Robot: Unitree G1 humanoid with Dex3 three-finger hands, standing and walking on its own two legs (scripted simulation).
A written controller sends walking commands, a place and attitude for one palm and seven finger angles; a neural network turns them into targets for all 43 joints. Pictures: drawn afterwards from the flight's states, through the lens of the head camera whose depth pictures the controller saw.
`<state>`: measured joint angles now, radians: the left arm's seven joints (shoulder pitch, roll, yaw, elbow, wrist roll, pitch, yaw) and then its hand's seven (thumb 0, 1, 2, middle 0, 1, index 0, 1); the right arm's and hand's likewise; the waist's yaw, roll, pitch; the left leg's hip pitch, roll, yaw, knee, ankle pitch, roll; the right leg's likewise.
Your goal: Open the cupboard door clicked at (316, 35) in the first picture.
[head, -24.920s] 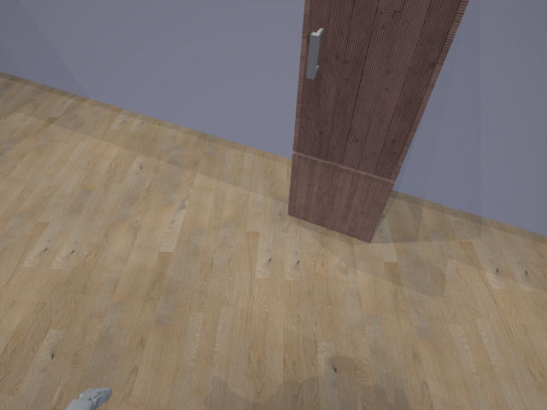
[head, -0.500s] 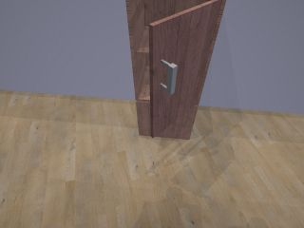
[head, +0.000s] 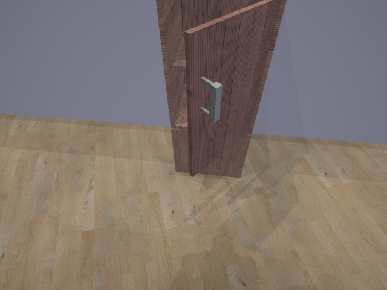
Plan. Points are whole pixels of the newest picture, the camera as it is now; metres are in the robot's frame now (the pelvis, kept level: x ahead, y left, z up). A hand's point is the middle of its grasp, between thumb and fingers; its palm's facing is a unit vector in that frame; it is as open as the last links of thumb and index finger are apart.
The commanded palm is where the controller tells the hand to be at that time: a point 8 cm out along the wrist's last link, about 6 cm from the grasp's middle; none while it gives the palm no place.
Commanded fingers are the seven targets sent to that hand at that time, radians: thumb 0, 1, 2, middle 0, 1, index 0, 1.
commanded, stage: look to check the result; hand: left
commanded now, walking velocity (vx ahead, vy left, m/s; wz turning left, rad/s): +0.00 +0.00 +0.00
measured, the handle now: (209, 99) +0.61 -0.01 +0.05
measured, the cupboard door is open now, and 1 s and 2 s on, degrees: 49 49 49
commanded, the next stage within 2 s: walk to a spot facing it in 0.10 s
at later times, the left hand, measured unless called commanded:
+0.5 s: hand out of the picture +0.03 +0.19 -0.18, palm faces -0.04 -0.98 -0.22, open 7.4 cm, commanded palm none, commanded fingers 0.00 0.90 0.90 -0.20 -0.30 -0.20 -0.30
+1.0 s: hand out of the picture +0.11 +0.15 -0.17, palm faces -0.31 -0.91 -0.27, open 7.4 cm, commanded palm none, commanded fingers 0.00 0.90 0.90 -0.20 -0.30 -0.20 -0.30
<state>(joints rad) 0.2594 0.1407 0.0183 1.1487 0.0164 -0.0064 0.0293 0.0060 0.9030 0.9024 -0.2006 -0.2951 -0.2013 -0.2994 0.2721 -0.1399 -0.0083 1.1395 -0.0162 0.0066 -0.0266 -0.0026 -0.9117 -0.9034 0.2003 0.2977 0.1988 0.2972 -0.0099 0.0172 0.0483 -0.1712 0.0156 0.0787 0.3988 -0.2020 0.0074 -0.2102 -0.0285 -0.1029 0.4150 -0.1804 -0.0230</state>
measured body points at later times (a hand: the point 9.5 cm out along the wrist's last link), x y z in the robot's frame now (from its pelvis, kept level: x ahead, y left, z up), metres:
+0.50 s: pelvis +0.00 +0.00 -0.01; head +0.03 -0.01 +0.44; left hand +0.04 +0.24 -0.16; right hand +0.00 -0.23 -0.17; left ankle +0.01 +0.11 -0.74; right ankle +0.03 -0.10 -0.74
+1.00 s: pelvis +0.00 -0.02 +0.00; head +0.06 -0.05 +0.44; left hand +0.13 +0.20 -0.15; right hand +0.04 -0.31 -0.14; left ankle +0.04 +0.12 -0.69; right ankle -0.01 -0.12 -0.74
